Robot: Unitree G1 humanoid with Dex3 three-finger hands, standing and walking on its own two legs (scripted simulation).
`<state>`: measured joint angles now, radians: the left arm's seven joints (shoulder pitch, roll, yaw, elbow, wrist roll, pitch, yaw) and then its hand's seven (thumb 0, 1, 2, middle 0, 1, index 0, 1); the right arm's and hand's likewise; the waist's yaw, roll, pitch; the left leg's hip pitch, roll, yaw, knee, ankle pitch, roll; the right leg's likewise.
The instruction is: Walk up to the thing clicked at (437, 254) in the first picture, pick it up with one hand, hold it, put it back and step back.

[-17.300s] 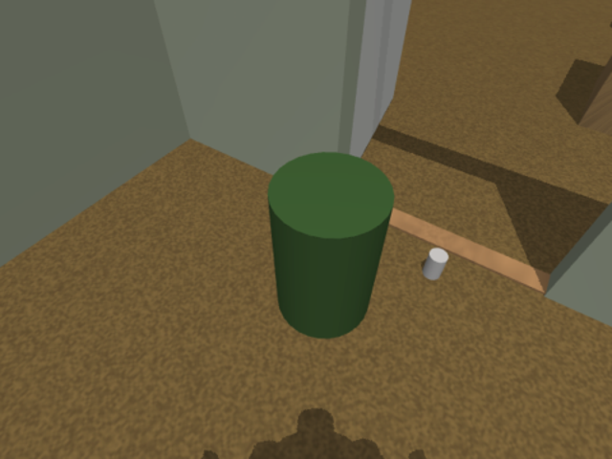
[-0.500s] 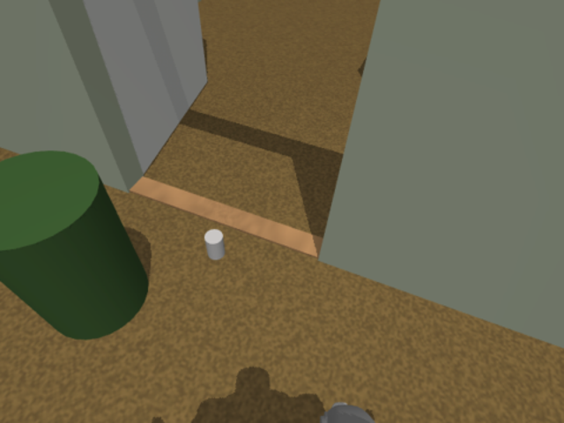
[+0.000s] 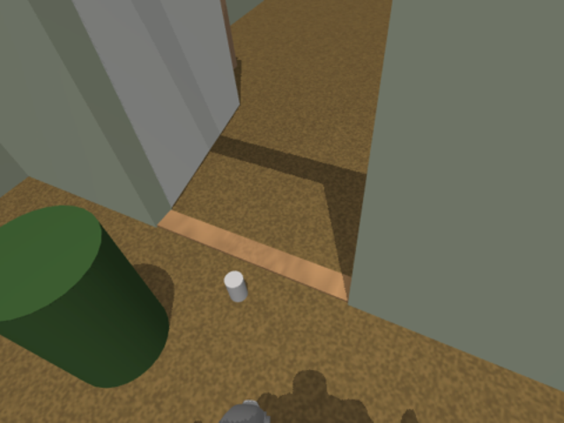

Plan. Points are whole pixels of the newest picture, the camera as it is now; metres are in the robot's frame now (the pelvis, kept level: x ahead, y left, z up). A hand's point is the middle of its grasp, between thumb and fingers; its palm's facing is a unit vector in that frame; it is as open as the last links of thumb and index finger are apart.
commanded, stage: walk up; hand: left
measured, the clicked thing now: (236, 286) +0.71 +0.28 -0.72
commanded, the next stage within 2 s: none
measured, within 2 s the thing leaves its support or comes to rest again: neither
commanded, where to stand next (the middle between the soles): +0.33 +0.05 m, yaw +0 degrees
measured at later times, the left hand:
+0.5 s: hand (110, 405) +0.19 +0.32 -0.15, palm faces -0.02 -0.93 -0.36, open 7.4 cm
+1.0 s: hand (136, 340) +0.29 +0.31 -0.14, palm faces +0.01 -0.90 -0.43, open 7.4 cm
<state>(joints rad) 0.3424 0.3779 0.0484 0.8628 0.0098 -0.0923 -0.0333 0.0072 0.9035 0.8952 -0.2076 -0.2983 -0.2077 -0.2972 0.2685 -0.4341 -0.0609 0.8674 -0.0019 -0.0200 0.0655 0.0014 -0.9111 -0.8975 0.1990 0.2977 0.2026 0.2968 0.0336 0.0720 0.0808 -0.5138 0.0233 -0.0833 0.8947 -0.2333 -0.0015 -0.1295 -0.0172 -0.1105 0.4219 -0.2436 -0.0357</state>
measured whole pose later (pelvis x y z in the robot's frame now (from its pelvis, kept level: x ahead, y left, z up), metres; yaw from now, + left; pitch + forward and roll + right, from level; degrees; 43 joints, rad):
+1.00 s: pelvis +0.23 +0.04 -0.02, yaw +2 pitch -3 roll +0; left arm 0.25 0.38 0.02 0.86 0.02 -0.04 0.00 0.01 0.90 0.90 -0.21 -0.30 -0.21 -0.30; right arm 0.24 -0.41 -0.04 0.92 0.00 0.01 0.03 0.00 -0.91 -0.90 0.20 0.30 0.20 0.30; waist 0.02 0.05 0.10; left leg -0.36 0.04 -0.03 0.71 -0.33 -0.01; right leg -0.30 -0.04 -0.05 0.60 -0.25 -0.01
